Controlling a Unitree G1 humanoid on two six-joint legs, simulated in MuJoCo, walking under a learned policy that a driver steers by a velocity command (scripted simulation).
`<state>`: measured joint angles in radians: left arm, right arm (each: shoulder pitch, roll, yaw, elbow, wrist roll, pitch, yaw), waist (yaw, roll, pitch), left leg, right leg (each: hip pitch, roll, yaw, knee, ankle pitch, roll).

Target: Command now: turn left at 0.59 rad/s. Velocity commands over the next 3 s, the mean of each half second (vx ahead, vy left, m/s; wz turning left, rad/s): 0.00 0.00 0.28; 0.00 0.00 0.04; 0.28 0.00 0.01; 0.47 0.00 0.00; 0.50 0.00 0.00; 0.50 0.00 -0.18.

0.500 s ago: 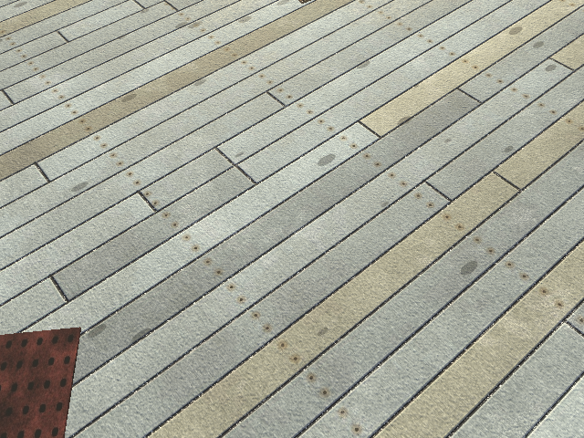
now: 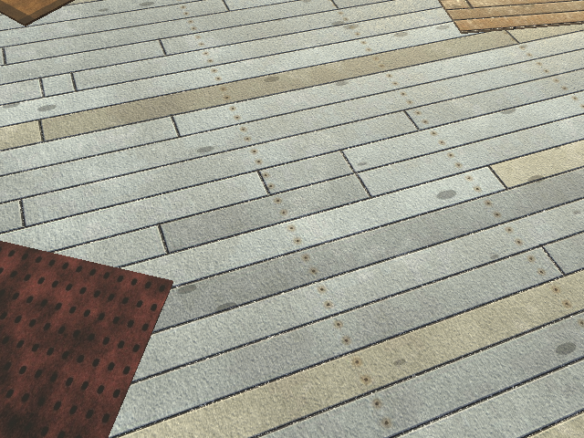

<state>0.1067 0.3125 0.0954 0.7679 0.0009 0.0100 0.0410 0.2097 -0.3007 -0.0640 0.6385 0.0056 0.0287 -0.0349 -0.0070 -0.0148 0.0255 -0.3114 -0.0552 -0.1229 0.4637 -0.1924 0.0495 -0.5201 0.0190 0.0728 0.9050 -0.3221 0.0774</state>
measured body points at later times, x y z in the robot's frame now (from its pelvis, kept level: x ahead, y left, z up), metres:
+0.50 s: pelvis +0.00 -0.02 -0.01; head +0.03 -0.02 +0.44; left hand +0.11 +0.25 -0.12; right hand +0.17 -0.28 -0.11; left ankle -0.03 +0.11 -0.75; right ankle +0.02 -0.15 -0.74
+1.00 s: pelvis +0.00 +0.00 -0.01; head +0.01 +0.00 +0.44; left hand +0.04 +0.28 -0.14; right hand +0.14 -0.23 -0.13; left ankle -0.03 +0.11 -0.74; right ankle +0.02 -0.15 -0.74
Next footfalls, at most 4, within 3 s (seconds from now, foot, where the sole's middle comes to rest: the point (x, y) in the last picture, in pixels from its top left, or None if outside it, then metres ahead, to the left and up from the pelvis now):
0.18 right None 0.06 -0.14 -0.78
0.48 left None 0.01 0.12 -0.78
1.72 left None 0.42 0.15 -0.78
2.26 right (303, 319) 0.75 -0.05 -0.78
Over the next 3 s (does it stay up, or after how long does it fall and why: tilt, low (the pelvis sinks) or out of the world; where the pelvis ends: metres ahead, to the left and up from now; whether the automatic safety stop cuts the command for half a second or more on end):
stays up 0.96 0.12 0.00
